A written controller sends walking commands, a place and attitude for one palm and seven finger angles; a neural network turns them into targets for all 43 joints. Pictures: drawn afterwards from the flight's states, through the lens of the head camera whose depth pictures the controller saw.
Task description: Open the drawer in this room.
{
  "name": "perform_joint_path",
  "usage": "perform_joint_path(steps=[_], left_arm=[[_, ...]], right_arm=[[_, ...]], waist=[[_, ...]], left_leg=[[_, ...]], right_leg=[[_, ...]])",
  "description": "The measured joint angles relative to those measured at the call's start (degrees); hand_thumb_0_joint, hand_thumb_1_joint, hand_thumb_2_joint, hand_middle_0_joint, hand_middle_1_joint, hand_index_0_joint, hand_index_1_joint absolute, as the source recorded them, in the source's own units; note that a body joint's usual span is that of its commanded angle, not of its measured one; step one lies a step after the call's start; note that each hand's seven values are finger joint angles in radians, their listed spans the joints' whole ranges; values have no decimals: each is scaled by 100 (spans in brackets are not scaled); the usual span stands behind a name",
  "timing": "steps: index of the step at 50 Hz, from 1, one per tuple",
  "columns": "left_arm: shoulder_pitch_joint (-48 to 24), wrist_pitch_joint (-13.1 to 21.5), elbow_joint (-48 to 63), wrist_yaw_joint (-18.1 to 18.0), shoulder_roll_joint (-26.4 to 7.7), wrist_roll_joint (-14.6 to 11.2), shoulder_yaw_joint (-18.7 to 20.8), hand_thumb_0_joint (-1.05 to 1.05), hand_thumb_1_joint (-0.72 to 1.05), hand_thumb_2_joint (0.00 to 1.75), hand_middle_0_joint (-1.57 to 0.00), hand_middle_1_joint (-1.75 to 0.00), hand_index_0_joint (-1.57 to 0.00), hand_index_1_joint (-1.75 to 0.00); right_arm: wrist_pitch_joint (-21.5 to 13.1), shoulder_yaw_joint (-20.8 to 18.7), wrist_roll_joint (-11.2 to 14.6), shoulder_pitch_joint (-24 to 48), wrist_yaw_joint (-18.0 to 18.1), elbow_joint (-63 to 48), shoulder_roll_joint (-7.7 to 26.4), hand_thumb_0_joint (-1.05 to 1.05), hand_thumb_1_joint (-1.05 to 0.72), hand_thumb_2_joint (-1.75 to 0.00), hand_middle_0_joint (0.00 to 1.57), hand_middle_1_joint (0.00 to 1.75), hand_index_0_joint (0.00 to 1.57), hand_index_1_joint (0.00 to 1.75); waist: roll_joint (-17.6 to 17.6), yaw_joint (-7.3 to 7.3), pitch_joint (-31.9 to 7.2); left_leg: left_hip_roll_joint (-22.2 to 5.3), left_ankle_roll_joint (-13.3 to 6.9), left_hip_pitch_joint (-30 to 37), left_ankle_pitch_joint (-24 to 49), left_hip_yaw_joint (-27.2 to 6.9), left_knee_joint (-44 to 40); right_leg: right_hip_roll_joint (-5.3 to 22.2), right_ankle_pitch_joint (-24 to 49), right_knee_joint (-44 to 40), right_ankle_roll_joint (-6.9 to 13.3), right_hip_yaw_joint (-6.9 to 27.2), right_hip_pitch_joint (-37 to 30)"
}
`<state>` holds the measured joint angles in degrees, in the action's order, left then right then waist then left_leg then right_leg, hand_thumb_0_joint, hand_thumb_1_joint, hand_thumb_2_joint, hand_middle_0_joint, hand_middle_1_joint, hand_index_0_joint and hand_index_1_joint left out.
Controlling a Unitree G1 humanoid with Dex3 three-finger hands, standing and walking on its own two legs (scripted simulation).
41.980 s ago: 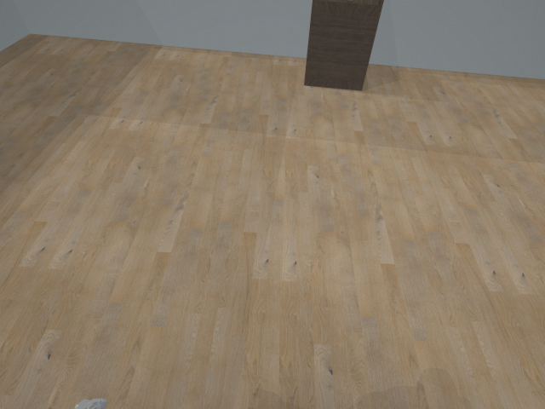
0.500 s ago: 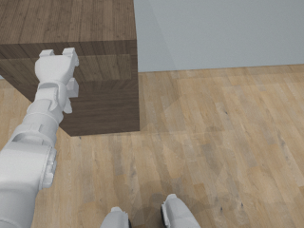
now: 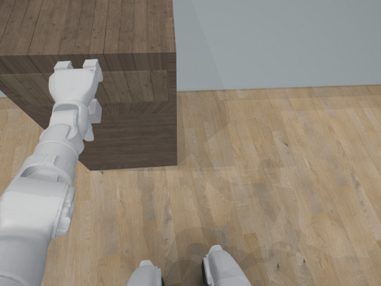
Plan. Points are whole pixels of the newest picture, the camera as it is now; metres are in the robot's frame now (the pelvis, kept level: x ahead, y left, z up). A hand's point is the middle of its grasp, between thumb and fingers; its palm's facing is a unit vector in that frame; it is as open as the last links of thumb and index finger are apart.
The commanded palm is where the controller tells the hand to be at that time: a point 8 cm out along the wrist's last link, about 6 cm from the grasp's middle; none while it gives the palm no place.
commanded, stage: lower the fingers behind the handle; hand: left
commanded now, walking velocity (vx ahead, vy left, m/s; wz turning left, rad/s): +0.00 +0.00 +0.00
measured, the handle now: (90, 103) +0.56 +0.20 -0.06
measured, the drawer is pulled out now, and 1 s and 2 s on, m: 0.00 0.00 0.00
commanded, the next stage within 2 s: close the thumb around the handle in 1.56 s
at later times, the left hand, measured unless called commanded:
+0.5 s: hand (86, 113) +0.52 +0.19 -0.04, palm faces -0.10 -0.01 -1.00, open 13.8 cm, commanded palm +0.51 +0.18 +0.02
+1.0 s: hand (91, 120) +0.52 +0.19 -0.07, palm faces -0.09 -0.01 -1.00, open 13.8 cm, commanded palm +0.51 +0.18 -0.02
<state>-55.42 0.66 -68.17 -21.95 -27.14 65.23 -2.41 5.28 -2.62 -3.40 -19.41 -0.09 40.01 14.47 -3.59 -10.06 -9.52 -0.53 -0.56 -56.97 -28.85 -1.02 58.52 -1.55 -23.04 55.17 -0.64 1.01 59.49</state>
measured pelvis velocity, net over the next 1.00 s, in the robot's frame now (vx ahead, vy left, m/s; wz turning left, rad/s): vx -0.02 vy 0.00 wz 0.00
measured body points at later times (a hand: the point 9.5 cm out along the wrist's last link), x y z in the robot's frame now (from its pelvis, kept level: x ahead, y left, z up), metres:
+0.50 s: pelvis -0.01 +0.00 -0.02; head +0.15 +0.01 +0.40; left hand +0.52 +0.19 +0.02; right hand -0.02 -0.27 -0.14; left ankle -0.03 +0.11 -0.67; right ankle +0.02 -0.13 -0.67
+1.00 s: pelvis -0.02 +0.00 -0.05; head +0.16 +0.01 +0.37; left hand +0.52 +0.19 -0.02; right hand -0.04 -0.27 -0.17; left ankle -0.03 +0.11 -0.67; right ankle +0.02 -0.13 -0.67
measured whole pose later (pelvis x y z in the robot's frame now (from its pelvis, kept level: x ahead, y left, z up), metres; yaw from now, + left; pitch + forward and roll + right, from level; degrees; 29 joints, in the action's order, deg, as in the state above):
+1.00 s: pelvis -0.02 +0.00 -0.05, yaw +0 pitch +33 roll -3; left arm -56.6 3.6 -67.9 -22.6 -30.2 66.4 -0.6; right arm 3.2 -1.6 -4.1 -19.6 -0.5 41.2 14.1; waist -4.0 -11.4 -10.6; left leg -0.4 -0.6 -72.0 -32.7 -2.0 71.9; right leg -1.6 -26.3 67.5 -0.8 0.0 74.0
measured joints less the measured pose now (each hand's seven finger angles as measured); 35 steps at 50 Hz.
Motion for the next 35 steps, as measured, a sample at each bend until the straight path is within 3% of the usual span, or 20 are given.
perform_joint_path(steps=[7,12,17,25,35], left_arm=[[42,236,-69,172,-2,-44,-25,0,-48,30,-32,-120,-31,-120],[94,423,-8,-1,-58,57,109,0,-48,30,-32,-120,-32,-120],[75,277,-60,-185,-122,100,184,0,-48,30,-32,-120,-31,-120],[-6,215,-57,-95,-114,59,84,0,-48,30,-32,-120,-32,-120],[-228,175,-225,-167,-164,143,109,0,-48,30,-32,-120,-32,-120]], right_arm=[[-24,37,-4,-101,24,79,-31,0,-91,-90,20,30,20,30],[-50,19,-56,-119,6,105,-2,1,-91,-90,20,30,20,30],[-49,1,-67,-55,-33,120,31,1,-91,-90,20,30,20,30],[-111,-10,-59,-11,-35,156,9,1,-91,-90,20,30,20,30],[-146,85,-76,48,-40,84,5,0,-91,-90,20,30,20,30]], waist=[[4,5,-33],[10,-26,-93],[7,-49,-77],[12,-53,-77],[-5,-189,-122]], left_leg=[[10,0,-27,-10,-6,9],[5,-1,-260,-98,-2,230],[3,-9,-482,-157,-1,429],[19,-9,-688,-179,-59,595],[20,-11,-1056,-273,-88,939]], right_leg=[[10,-20,24,0,-6,30],[2,-98,239,0,-4,268],[-4,-143,418,-9,-3,486],[11,-161,538,-17,-60,651],[7,-237,848,-16,-92,1003]])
